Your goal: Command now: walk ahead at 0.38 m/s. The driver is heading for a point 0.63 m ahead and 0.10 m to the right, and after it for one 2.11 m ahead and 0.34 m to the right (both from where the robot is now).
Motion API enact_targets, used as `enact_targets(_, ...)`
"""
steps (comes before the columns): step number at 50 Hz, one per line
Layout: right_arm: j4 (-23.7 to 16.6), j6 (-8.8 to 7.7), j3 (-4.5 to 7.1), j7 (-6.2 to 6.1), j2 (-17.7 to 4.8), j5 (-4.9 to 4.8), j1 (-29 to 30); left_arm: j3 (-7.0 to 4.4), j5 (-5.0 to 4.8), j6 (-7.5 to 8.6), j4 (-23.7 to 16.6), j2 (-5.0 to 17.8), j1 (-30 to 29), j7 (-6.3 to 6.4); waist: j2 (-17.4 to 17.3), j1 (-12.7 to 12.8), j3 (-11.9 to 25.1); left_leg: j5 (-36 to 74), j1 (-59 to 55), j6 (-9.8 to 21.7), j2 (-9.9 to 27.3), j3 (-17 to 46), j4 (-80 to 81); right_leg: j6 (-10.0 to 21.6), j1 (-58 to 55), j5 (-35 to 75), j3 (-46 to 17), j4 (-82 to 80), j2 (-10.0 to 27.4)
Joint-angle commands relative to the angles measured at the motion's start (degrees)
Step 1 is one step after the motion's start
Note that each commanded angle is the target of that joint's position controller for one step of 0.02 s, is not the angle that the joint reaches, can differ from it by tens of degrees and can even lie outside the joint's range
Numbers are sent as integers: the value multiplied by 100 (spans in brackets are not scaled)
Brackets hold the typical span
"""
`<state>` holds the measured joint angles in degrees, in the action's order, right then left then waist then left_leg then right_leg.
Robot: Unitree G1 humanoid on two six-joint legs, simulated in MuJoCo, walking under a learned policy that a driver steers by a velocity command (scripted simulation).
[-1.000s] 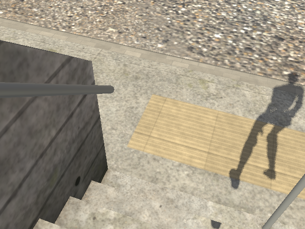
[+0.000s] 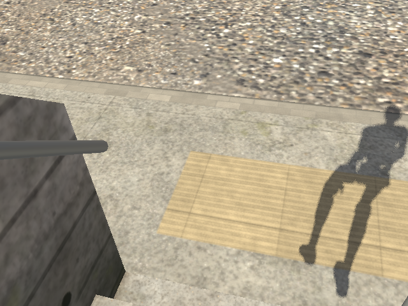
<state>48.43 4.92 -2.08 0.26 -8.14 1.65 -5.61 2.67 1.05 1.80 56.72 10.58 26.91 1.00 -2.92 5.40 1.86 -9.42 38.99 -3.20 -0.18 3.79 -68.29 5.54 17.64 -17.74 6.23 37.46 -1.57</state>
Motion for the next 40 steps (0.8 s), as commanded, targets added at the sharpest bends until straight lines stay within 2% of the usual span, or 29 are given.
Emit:
enact_targets(1,-506,-433,167,331,-757,208,-285,-515,534,434,335,1258,780,-182,573,-164,-1892,-1323,1164,332,296,-295,902,1205,316,-3435,-3596,-3093,2254)
enact_targets(2,-419,-360,256,88,-749,-175,678,-538,-98,-38,-263,1093,398,-58,250,352,-949,-1251,96,343,356,-236,2450,871,-592,-2824,-2659,-2250,1567)
enact_targets(4,-389,-340,199,90,-493,-347,145,-657,-127,-343,-423,1316,185,-49,861,207,-665,-1541,-1602,595,-152,-751,3128,882,-127,-2621,-2281,-2370,1381)
enact_targets(5,-365,-543,184,287,-544,222,-208,-465,543,76,-20,699,529,-161,820,-183,-888,-565,-1749,635,-147,-945,2883,1151,357,-2621,-2767,-2800,2078)
enact_targets(6,-233,-751,343,302,-680,247,-638,-489,355,215,-212,761,122,-131,456,-468,-711,-304,-2669,790,3,-519,4059,1013,602,-2322,-2628,-2191,1901)
enact_targets(7,-6,-969,478,257,-650,393,-1395,-499,377,310,-178,813,54,-180,238,-801,-81,-431,-4203,780,-84,-672,3952,798,1207,-1834,-1887,-1148,1398)
enact_targets(8,599,-1152,672,222,-1008,591,-3090,-472,353,437,-258,576,-346,-306,-544,-1470,25,-872,-5893,1263,790,760,4039,393,3282,-1547,-1196,768,433)
enact_targets(9,753,-1203,793,291,-1521,720,-4270,-528,273,524,-491,546,-291,-217,-879,-1814,338,-665,-6735,2531,1955,3553,4818,319,4585,-1660,-2054,1948,-753)
enact_targets(10,971,-1129,840,475,-1425,834,-4144,-439,127,526,-607,301,-496,-176,-488,-1700,-826,-1909,-6732,2808,2527,4354,5410,346,6565,-875,-3137,1942,-851)
enact_targets(11,896,-1032,862,550,-1360,594,-3473,-444,132,479,-582,379,-866,-98,-10,-1466,-1189,-2285,-6234,2621,2501,3667,5554,322,7102,-145,-3000,2180,-387)
enact_targets(12,774,-998,739,566,-1030,402,-2680,-557,127,445,-394,706,-515,-33,462,-973,-629,-2121,-5029,2322,2024,2648,5245,236,5861,315,-2430,2537,-103)
enact_targets(14,634,-1066,433,413,46,306,-1702,-281,610,281,20,129,756,-298,-58,-106,-123,-949,-2044,1568,848,866,4577,76,3357,1568,-1459,3777,216)
enact_targets(15,566,-1191,255,259,290,354,-1289,-280,843,268,-2,216,664,-494,35,4,-62,-482,-1398,1349,538,406,4427,-11,3031,2863,-1491,3258,327)
enact_targets(18,992,-1507,273,-23,-633,423,-2080,-292,634,241,-479,542,-379,-712,491,-532,-296,-828,-597,1697,785,313,4092,-299,3019,4328,-1177,2208,579)
enact_targets(20,1527,-1543,106,-67,-517,540,-3189,-233,540,223,-471,418,-714,-627,2,-813,-483,-1194,-888,1835,946,532,3833,-490,2977,4997,-1132,1740,785)
enact_targets(21,1331,-1190,382,-127,-1038,-564,-2614,-496,28,-2,-838,653,-1296,-355,262,-429,-398,-1081,-1154,1549,980,1023,3349,-506,2349,4755,-1002,1529,556)
enact_targets(22,1424,-1380,-7,-35,-381,513,-3191,-191,667,135,-558,447,-1031,-490,-357,-924,-680,-1398,-842,1729,833,451,3452,-531,2816,4925,-1040,1358,780)
enact_targets(25,1541,-1397,-121,-13,-208,536,-3490,-182,764,246,-724,443,-1441,-556,-143,-930,-857,-1567,-811,1860,885,914,2731,-439,2457,4665,-961,1193,705)
enact_targets(26,1272,-1088,301,-164,-1083,-454,-2956,-449,-80,64,-861,637,-2149,-349,542,-939,-778,-997,-1047,1512,760,692,2317,-559,1723,4937,-482,627,367)
enact_targets(27,1379,-1307,-78,-33,-521,428,-3267,-113,732,216,-872,420,-1851,-534,-410,-937,-832,-1426,-688,1670,790,861,2237,-527,1823,4133,-772,933,674)
enact_targets(28,1268,-1040,298,-196,-949,-291,-3091,-413,-136,83,-799,495,-2331,-346,363,-1225,-957,-575,-1427,1467,693,492,1782,-622,1536,4535,-310,122,227)
enact_targets(30,1293,-786,284,-333,-720,-103,-3340,-339,-253,43,-962,225,-2506,-296,7,-1676,-1438,610,-1428,1409,522,286,1181,-714,943,3433,71,-862,-29)
enact_targets(32,1389,-516,400,-479,-805,111,-3247,-502,-329,-28,-507,469,-1362,-212,-275,-1325,-1018,1098,-2204,1594,415,602,-66,-431,228,3073,-802,-2710,641)
enact_targets(34,1509,-592,383,-440,-636,17,-2991,-738,-168,-58,160,879,667,-130,25,-327,-288,800,-663,1526,130,238,-2674,-223,-2822,5120,97,-2418,599)
enact_targets(35,2132,-854,37,693,144,459,-5417,-890,813,194,606,1876,2266,-558,2271,-198,1949,-3583,2018,823,-649,1202,-5472,1458,-7021,7705,-1420,325,1959)
enact_targets(36,1339,-1017,428,982,-871,-87,-4238,-1019,993,152,658,1985,2242,-732,979,355,1960,-3832,3214,847,-599,771,-6427,1474,-6713,7784,-1657,329,2594)
enact_targets(37,705,-1137,498,948,-1008,-271,-3003,-1036,908,81,607,2103,1636,-744,921,404,1404,-3717,4298,740,-421,392,-6429,1757,-6048,6335,-1977,-116,2862)
enact_targets(38,260,-1205,491,782,-1080,-226,-2210,-987,594,124,579,1876,966,-756,665,123,419,-2894,5172,711,59,192,-5797,1846,-4578,2511,-2831,-945,2902)
enact_targets(40,617,-1080,219,508,-414,-21,-2279,-481,778,146,339,487,-224,-675,-109,-795,-793,-687,3423,1075,831,488,-4353,973,-866,1250,-1737,-1552,2281)
